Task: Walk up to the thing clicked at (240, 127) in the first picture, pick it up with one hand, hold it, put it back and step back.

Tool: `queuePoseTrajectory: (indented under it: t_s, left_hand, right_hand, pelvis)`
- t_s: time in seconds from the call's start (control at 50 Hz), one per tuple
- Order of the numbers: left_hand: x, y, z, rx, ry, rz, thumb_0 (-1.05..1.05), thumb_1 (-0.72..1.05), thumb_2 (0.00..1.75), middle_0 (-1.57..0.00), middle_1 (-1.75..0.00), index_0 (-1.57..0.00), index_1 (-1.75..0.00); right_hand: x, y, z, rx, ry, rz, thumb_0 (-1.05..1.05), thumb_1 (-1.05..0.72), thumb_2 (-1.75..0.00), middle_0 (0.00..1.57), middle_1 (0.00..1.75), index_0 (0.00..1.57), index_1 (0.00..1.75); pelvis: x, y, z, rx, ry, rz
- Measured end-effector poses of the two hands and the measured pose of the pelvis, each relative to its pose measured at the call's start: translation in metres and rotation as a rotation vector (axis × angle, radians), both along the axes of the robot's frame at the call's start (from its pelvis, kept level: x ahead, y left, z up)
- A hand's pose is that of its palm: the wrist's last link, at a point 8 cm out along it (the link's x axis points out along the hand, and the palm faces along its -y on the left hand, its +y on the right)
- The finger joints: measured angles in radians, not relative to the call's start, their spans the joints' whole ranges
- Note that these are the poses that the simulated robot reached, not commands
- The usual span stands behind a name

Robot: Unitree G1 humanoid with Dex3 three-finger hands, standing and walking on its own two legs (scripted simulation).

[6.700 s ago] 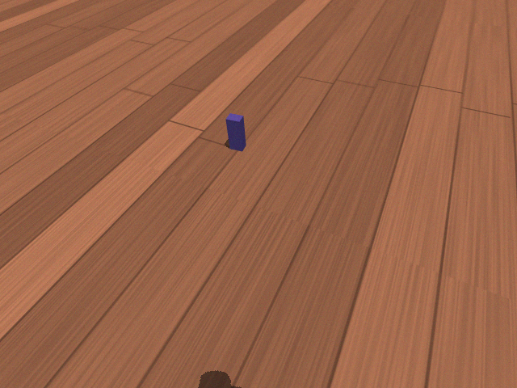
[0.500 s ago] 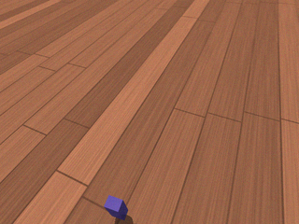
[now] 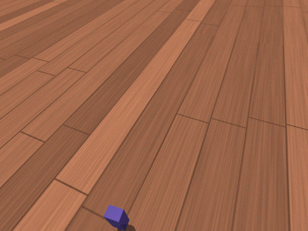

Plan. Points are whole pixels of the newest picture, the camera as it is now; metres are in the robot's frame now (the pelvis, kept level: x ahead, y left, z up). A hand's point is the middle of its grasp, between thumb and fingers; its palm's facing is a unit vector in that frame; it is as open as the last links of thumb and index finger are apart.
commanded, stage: stand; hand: left
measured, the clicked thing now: (117, 218) +0.32 +0.26 -0.67
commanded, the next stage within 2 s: go down in 1.64 s
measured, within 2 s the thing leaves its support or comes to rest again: neither
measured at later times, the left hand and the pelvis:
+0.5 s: hand out of the picture +0.07 +0.25 -0.15, palm faces -0.02 -0.94 -0.35, open 7.4 cm; pelvis +0.00 +0.00 +0.00, yaw +0 degrees
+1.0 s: hand out of the picture +0.08 +0.25 -0.16, palm faces -0.04 -0.94 -0.35, open 7.4 cm; pelvis +0.00 +0.00 +0.00, yaw +0 degrees
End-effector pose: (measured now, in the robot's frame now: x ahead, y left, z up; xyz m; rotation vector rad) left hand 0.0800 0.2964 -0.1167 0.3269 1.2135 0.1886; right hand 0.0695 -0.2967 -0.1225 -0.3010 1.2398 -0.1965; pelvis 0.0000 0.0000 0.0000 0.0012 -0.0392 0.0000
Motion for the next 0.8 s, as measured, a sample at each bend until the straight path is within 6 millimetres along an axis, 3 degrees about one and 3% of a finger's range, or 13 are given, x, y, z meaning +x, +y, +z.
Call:
queuePoseTrajectory:
  t_s: [0.36, 0.8]
  left_hand:
    - [-0.013, -0.002, 0.0, 0.003, 0.024, 0.014, 0.0, 0.9, 0.9, -0.2, -0.3, -0.2, -0.3]
    - [-0.013, -0.003, -0.001, 0.004, 0.028, 0.009, 0.0, 0.9, 0.9, -0.2, -0.3, -0.2, -0.3]
  right_hand:
    - [-0.003, -0.002, -0.002, 0.005, 0.007, 0.008, 0.01, -0.91, -0.9, 0.2, 0.3, 0.21, 0.3]
    - [-0.009, -0.005, -0.002, 0.001, 0.021, 0.008, 0.01, -0.91, -0.9, 0.2, 0.3, 0.21, 0.3]
  pelvis:
    - [-0.001, -0.004, 0.0, 0.001, -0.003, 0.0]
    - [0.0, -0.005, 0.0, 0.0, 0.001, -0.002]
